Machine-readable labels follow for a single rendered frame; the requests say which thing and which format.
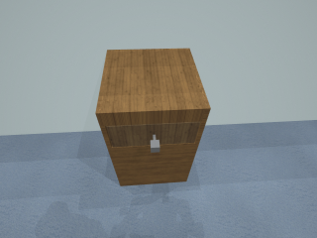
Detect cabinet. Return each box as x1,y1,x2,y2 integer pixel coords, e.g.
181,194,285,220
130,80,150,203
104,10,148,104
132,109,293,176
95,48,211,186

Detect drawer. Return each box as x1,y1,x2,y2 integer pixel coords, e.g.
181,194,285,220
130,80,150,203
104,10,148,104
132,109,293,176
106,121,201,148

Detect handle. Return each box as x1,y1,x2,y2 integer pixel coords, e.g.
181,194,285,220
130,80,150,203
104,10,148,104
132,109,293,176
150,134,160,153

